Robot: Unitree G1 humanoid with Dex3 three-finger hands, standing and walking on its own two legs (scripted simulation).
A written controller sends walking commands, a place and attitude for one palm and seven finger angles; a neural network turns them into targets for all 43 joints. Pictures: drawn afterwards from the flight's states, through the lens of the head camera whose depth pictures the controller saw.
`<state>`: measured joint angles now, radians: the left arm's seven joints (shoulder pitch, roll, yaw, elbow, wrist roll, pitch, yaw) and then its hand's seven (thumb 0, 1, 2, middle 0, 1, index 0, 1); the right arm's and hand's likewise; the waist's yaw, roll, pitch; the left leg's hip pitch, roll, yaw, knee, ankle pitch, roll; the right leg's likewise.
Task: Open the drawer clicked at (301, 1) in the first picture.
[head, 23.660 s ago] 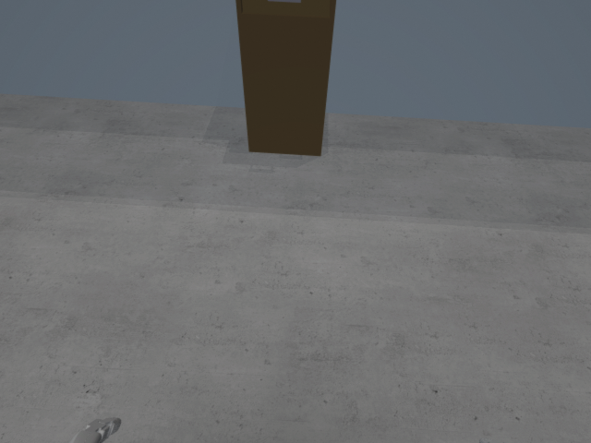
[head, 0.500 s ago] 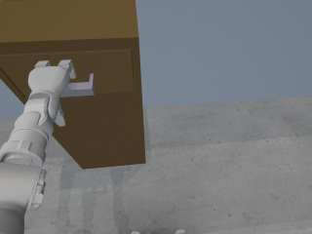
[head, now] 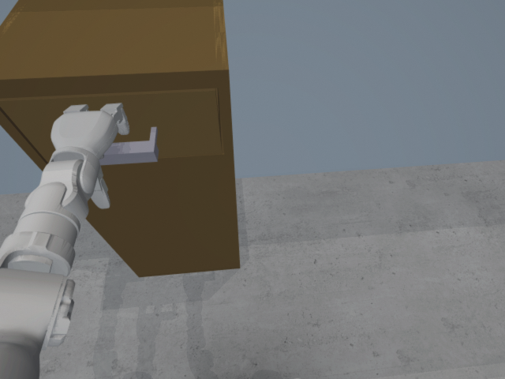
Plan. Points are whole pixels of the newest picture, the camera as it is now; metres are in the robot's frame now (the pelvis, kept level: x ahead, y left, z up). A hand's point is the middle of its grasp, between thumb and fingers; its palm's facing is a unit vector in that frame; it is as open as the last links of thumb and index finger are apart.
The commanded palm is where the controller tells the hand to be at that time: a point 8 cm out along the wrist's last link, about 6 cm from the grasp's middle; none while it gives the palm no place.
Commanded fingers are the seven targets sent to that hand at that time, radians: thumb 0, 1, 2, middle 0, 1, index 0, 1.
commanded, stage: lift the fingers back up to retry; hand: left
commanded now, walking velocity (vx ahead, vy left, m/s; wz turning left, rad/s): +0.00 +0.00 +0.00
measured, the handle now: (121, 143) +0.51 +0.24 +0.05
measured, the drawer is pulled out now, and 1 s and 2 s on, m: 0.00 0.00 0.00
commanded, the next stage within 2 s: re-aim the fingers above the handle in 0.38 s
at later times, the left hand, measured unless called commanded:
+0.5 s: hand (92, 138) +0.46 +0.26 +0.11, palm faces -0.02 -0.03 -1.00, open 13.6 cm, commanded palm +0.44 +0.25 +0.17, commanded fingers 0.00 -0.50 0.30 -0.30 -1.20 -0.30 -1.20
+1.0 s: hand (94, 137) +0.46 +0.25 +0.11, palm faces -0.02 -0.01 -1.00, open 13.7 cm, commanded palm +0.44 +0.25 +0.17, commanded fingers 0.00 -0.50 0.30 -0.30 -1.20 -0.30 -1.20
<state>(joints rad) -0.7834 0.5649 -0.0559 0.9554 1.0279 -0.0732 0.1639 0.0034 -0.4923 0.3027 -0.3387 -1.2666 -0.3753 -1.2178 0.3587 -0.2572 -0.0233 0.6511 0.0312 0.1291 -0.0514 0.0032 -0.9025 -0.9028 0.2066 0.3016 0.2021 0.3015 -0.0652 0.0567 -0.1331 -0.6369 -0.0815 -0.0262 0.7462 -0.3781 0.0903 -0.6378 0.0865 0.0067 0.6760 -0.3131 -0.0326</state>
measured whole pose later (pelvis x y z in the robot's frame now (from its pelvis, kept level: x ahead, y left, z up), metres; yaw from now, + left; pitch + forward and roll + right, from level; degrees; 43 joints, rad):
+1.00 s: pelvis +0.01 -0.01 +0.01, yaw +0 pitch +13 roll -1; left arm -0.75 0.56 -0.04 0.84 1.01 -0.07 0.10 0.00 -0.49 0.30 -0.34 -1.21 -0.34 -1.23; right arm 0.30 -0.27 -0.02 0.66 0.04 0.16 -0.05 0.00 -0.90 -0.90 0.21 0.30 0.20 0.30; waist -0.03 0.06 -0.11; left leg -0.51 -0.08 -0.02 0.64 -0.35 0.08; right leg -0.52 0.08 0.02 0.60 -0.30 -0.04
